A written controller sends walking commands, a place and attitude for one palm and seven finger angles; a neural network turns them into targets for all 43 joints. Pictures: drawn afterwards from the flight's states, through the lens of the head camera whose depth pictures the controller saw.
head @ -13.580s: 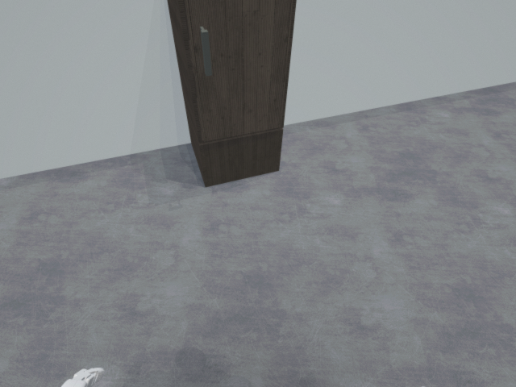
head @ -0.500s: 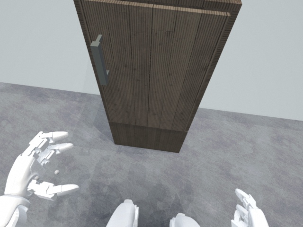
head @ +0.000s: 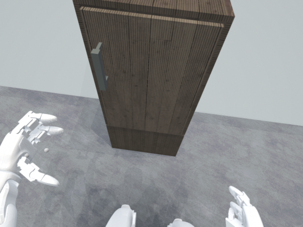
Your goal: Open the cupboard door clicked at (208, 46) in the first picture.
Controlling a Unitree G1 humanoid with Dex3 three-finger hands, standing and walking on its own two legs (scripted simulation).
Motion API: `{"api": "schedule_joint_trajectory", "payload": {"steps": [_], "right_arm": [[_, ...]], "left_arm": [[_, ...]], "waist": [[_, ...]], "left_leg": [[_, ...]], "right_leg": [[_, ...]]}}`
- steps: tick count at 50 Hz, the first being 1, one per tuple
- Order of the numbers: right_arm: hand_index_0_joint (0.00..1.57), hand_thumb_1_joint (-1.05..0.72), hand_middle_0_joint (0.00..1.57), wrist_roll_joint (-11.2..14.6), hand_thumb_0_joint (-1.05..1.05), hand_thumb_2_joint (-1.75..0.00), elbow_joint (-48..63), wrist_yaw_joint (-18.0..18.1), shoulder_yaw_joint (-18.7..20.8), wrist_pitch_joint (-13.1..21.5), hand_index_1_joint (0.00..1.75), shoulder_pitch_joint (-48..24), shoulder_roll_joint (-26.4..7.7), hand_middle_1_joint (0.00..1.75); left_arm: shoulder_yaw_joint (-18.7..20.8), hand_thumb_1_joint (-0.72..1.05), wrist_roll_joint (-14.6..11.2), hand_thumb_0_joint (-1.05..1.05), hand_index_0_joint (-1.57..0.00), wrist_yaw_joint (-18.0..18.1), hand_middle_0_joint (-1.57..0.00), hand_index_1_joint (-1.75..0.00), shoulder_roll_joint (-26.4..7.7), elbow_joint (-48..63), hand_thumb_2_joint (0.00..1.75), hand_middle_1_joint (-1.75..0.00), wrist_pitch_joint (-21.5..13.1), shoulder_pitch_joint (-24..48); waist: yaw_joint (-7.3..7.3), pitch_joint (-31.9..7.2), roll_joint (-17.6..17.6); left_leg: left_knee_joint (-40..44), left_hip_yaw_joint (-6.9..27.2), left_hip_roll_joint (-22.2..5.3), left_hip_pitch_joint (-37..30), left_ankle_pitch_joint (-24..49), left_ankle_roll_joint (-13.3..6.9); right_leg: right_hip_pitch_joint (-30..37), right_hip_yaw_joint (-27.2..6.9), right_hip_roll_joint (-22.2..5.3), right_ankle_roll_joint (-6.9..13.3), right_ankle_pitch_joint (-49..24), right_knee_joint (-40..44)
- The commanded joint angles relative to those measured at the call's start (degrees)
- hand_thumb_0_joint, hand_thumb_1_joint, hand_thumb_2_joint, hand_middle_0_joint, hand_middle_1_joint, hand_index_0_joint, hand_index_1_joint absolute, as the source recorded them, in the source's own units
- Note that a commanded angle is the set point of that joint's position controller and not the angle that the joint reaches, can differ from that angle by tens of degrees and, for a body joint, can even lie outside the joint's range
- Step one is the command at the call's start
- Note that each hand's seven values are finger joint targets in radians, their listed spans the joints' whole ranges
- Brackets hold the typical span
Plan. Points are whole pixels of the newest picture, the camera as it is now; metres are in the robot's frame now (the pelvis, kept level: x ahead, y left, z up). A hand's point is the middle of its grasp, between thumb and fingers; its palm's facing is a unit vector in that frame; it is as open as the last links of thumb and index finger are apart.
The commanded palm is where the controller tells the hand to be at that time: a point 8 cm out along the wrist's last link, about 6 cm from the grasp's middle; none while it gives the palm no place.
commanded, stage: raise the hand with hooked fingers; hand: left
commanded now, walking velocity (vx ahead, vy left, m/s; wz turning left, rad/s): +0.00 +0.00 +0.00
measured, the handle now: (101, 67) +0.58 +0.21 +0.05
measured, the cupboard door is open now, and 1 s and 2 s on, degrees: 0 0 0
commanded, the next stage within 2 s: move the hooked fingers beside the handle in 0.56 s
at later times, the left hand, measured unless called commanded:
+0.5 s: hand (44, 146) +0.28 +0.27 +0.07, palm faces -0.05 -1.00 -0.06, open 14.0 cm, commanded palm +0.26 +0.32 +0.07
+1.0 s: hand (53, 123) +0.34 +0.27 +0.06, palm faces -0.07 -1.00 -0.03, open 14.0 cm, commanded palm +0.32 +0.32 +0.07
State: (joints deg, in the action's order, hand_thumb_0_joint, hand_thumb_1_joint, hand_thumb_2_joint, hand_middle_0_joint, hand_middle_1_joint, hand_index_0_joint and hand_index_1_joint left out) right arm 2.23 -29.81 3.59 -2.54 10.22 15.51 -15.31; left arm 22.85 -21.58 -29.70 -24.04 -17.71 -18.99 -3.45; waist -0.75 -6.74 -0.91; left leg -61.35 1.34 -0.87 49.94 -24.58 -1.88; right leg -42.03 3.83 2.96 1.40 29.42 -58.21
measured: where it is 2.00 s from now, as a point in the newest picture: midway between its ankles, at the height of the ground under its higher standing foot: outside the picture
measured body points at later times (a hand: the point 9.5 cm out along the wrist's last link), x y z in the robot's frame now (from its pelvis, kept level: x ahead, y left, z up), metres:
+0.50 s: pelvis +0.00 +0.00 +0.01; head +0.06 +0.02 +0.45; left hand +0.28 +0.33 +0.07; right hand +0.15 -0.25 -0.07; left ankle +0.05 +0.09 -0.67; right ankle -0.01 -0.11 -0.67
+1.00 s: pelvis +0.00 +0.00 +0.00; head +0.08 +0.03 +0.44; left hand +0.34 +0.33 +0.07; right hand +0.14 -0.26 -0.08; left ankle +0.05 +0.09 -0.67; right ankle -0.01 -0.11 -0.67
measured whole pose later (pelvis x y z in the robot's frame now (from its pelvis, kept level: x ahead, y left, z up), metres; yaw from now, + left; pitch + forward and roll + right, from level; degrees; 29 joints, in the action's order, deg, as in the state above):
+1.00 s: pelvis +0.00 +0.00 +0.00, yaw -1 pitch +15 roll -4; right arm 2.5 -31.8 3.9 -2.6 7.9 16.2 -16.2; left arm 25.5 -18.7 -33.5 -29.1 -35.1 -17.8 15.3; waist -2.6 -6.2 -0.2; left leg -61.8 1.1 -1.1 52.5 -24.4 -1.9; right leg -44.8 3.5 3.2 1.4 29.2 -58.9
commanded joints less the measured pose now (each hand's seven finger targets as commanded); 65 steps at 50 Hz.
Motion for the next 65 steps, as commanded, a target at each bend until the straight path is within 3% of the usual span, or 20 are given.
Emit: {"api": "schedule_joint_trajectory", "payload": {"steps": [1, 6, 8, 11, 16, 19, 29, 33, 35, 37, 39, 43, 44, 45, 47, 51, 55, 59, 62, 65], "right_arm": [[0.20, -0.90, 0.20, 0.5, 0.00, -0.90, 6.9, 0.8, 4.0, 2.2, 0.30, -0.4, -9.5, 0.30], [0.20, -0.90, 0.20, 1.2, 0.00, -0.90, 8.4, 0.8, 4.3, 1.7, 0.30, 0.1, -10.0, 0.30], [0.20, -0.90, 0.20, 1.1, 0.00, -0.90, 8.5, 0.5, 4.5, 1.9, 0.30, 0.2, -9.9, 0.30], [0.20, -0.90, 0.20, 0.5, 0.00, -0.90, 8.3, 0.3, 4.7, 2.1, 0.30, 0.5, -10.0, 0.30], [0.20, -0.90, 0.20, 0.6, 0.00, -0.90, 7.8, 0.2, 4.7, 2.0, 0.30, 0.4, -10.0, 0.30], [0.20, -0.90, 0.20, 0.7, 0.00, -0.90, 8.0, 0.2, 4.8, 1.9, 0.30, 0.5, -9.9, 0.30], [0.20, -0.90, 0.20, 0.7, 0.00, -0.90, 7.8, 0.6, 4.3, 1.7, 0.30, 0.2, -9.9, 0.30], [0.20, -0.90, 0.20, 0.7, 0.00, -0.90, 8.0, 0.5, 4.4, 1.6, 0.30, 0.3, -9.9, 0.30], [0.20, -0.90, 0.20, 0.7, 0.00, -0.90, 7.1, 0.7, 4.3, 1.5, 0.30, 0.5, -10.1, 0.30], [0.20, -0.90, 0.20, 0.5, 0.00, -0.90, 6.3, 1.1, 4.2, 1.3, 0.30, 1.1, -10.4, 0.30], [0.20, -0.90, 0.20, 0.5, 0.00, -0.90, 5.7, 1.4, 3.9, 1.1, 0.30, 1.0, -10.5, 0.30], [0.20, -0.90, 0.20, 0.5, 0.00, -0.90, 4.8, 1.7, 3.8, 0.9, 0.30, 1.2, -10.5, 0.30], [0.20, -0.90, 0.20, 0.5, 0.00, -0.90, 4.5, 1.7, 3.9, 0.8, 0.30, 1.7, -10.8, 0.30], [0.20, -0.90, 0.20, 0.6, 0.00, -0.90, 4.8, 1.6, 4.0, 0.7, 0.30, 1.6, -10.5, 0.30], [0.20, -0.90, 0.20, 0.6, 0.00, -0.90, 4.9, 1.2, 4.2, 0.4, 0.30, 2.3, -10.6, 0.30], [0.20, -0.90, 0.20, 0.5, 0.00, -0.90, 5.2, 0.7, 4.3, -0.9, 0.30, 3.3, -10.8, 0.30], [0.20, -0.90, 0.20, 0.7, 0.00, -0.90, 5.6, 0.2, 4.6, -2.3, 0.30, 4.0, -11.0, 0.30], [0.20, -0.90, 0.20, 0.5, 0.00, -0.90, 4.9, -0.1, 5.0, -3.0, 0.30, 5.3, -11.1, 0.30], [0.20, -0.90, 0.20, 0.3, 0.00, -0.90, 3.5, 0.0, 5.1, -3.4, 0.30, 6.0, -11.5, 0.30], [0.20, -0.90, 0.20, 0.2, 0.00, -0.90, 2.8, 0.0, 5.2, -3.9, 0.30, 6.2, -11.3, 0.30]], "left_arm": [[7.7, -0.50, -1.6, 0.00, -0.30, -0.5, -0.30, -1.20, -16.3, 5.8, 0.30, -1.20, -3.0, 11.8], [4.6, -0.50, -1.9, 0.00, -0.30, -3.9, -0.30, -1.20, -14.3, 2.4, 0.30, -1.20, 2.0, 10.5], [5.6, -0.50, -2.1, 0.00, -0.30, -3.7, -0.30, -1.20, -15.3, 4.9, 0.30, -1.20, 1.2, 10.4], [8.1, -0.50, -2.6, 0.00, -0.30, -2.0, -0.30, -1.20, -16.9, 5.6, 0.30, -1.20, -1.6, 12.5], [7.7, -0.50, -1.6, 0.00, -0.30, -0.6, -0.30, -1.20, -16.6, 5.5, 0.30, -1.20, -4.3, 14.4], [6.6, -0.50, -0.8, 0.00, -0.30, -1.2, -0.30, -1.20, -16.3, 6.5, 0.30, -1.20, -4.0, 12.7], [6.9, -0.50, -2.1, 0.00, -0.30, -1.9, -0.30, -1.20, -15.5, 3.6, 0.30, -1.20, -2.3, 13.5], [5.7, -0.50, -1.5, 0.00, -0.30, -2.7, -0.30, -1.20, -14.8, 3.6, 0.30, -1.20, -1.9, 13.6], [4.3, -0.50, -1.0, 0.00, -0.30, -2.6, -0.30, -1.20, -14.8, 2.6, 0.30, -1.20, -1.7, 19.7], [6.3, -0.50, -0.7, 0.00, -0.30, -2.8, -0.30, -1.20, -17.4, 0.0, 0.30, -1.20, -2.1, 23.1], [6.5, -0.50, -0.1, 0.00, -0.30, -2.7, -0.30, -1.20, -18.5, -2.1, 0.30, -1.20, -2.7, 27.8], [6.7, -0.50, 0.8, 0.00, -0.30, -3.4, -0.30, -1.20, -20.6, -4.7, 0.30, -1.20, -3.4, 33.9], [7.8, -0.50, 1.1, 0.00, -0.30, -3.5, -0.30, -1.20, -22.2, -5.0, 0.30, -1.20, -3.5, 34.5], [6.4, -0.50, 1.2, 0.00, -0.30, -3.7, -0.30, -1.20, -20.8, -5.0, 0.30, -1.20, -3.2, 33.9], [7.7, -0.50, 1.0, 0.00, -0.30, -4.0, -0.30, -1.20, -21.9, -5.3, 0.30, -1.20, -2.6, 32.2], [9.2, -0.50, 0.9, 0.00, -0.30, -3.9, -0.30, -1.20, -23.1, -9.1, 0.30, -1.20, -0.4, 30.1], [8.5, -0.50, 1.4, 0.00, -0.30, -2.8, -0.30, -1.20, -22.0, -12.3, 0.30, -1.20, 0.4, 31.4], [7.4, -0.50, 2.0, 0.00, -0.30, -2.4, -0.30, -1.20, -21.2, -12.5, 0.30, -1.20, -2.1, 36.0], [8.7, -0.50, 2.7, 0.00, -0.30, -2.6, -0.30, -1.20, -23.7, -13.3, 0.30, -1.20, -4.2, 40.6], [6.1, -0.50, 3.7, 0.00, -0.30, -2.5, -0.30, -1.20, -22.1, -13.6, 0.30, -1.20, -4.8, 45.2]], "waist": [[-0.01, -13.5, -6.9], [0.00, -13.5, -3.9], [0.36, -14.9, -4.5], [0.16, -13.0, -2.7], [-0.01, -12.9, -6.6], [0.08, -15.7, -8.2], [-0.51, -12.1, -4.6], [-0.46, -13.9, -5.4], [-1.87, -12.7, -5.0], [-2.17, -12.6, -3.3], [-2.31, -12.3, -5.1], [-2.22, -15.9, -7.3], [-1.78, -18.1, -7.4], [-1.57, -18.7, -9.4], [-0.71, -22.0, -9.3], [-0.23, -20.5, -6.9], [-1.14, -16.7, -4.2], [-2.33, -18.7, -3.7], [-2.66, -20.5, -6.3], [-3.36, -21.0, -8.8]], "left_leg": [[10.3, 2.6, 0.1, -16.9, 9.4, 0.1], [11.4, 2.0, 0.4, -17.0, 10.6, -0.5], [11.4, 2.0, 0.3, -18.6, 12.7, -0.5], [10.9, 2.2, 0.3, -16.8, 11.6, -0.3], [12.2, 2.9, 0.2, -18.1, 6.9, 0.0], [12.5, 2.8, -0.1, -21.0, 9.4, 0.1], [12.3, 2.9, 0.1, -18.1, 8.5, 0.0], [11.4, 2.5, 0.2, -18.9, 10.5, -0.1], [10.9, 2.7, 0.1, -17.9, 8.5, -0.2], [9.7, 2.3, 0.1, -15.9, 7.8, -0.3], [9.4, 2.5, 0.0, -15.2, 6.2, -0.2], [8.5, 2.3, 0.0, -16.3, 7.0, -0.2], [8.5, 2.6, -0.2, -17.6, 8.8, -0.2], [8.6, 2.5, 0.0, -19.0, 10.0, -0.1], [8.3, 2.4, -0.2, -20.8, 13.8, 0.0], [8.0, 1.9, 0.0, -17.8, 16.4, -0.2], [8.6, 1.6, -0.1, -15.1, 14.3, -0.3], [7.5, 1.7, -0.3, -16.5, 15.5, -0.4], [6.9, 2.1, -0.6, -18.4, 16.8, -0.2], [7.3, 3.2, -0.9, -21.4, 16.6, 0.1]], "right_leg": [[0.4, -1.8, 0.4, 0.9, -8.6, 9.5], [2.5, -2.0, 0.2, 0.6, -10.7, 11.4], [2.5, -1.8, 0.2, 0.5, -12.5, 11.2], [1.2, -1.7, 0.6, 0.7, -10.9, 10.5], [-0.7, -1.6, 0.4, 0.9, -6.6, 10.0], [-0.2, -1.6, 0.1, 0.7, -8.7, 10.1], [-0.5, -1.4, 0.4, 0.5, -8.8, 10.7], [-0.1, -1.6, 0.3, 0.5, -10.6, 10.2], [-1.9, -1.8, 0.2, 0.3, -9.1, 10.3], [-1.8, -2.5, 0.3, 0.3, -8.2, 10.0], [-2.8, -2.8, 0.0, 0.5, -6.6, 9.7], [-2.6, -3.4, -0.1, 0.6, -7.0, 9.0], [-2.2, -3.0, -0.1, 0.8, -8.2, 8.4], [-2.3, -3.0, -0.1, 0.8, -9.3, 8.5], [-0.7, -2.9, 0.1, 0.8, -12.6, 8.0], [0.9, -2.5, 0.3, 0.8, -16.0, 7.6], [-0.7, -2.3, 0.3, 0.3, -15.1, 8.3], [-2.2, -2.5, 0.5, 0.3, -15.5, 7.4], [-3.6, -2.5, 0.6, 0.6, -15.5, 6.6], [-6.5, -2.0, 0.4, 0.7, -13.4, 6.7]]}}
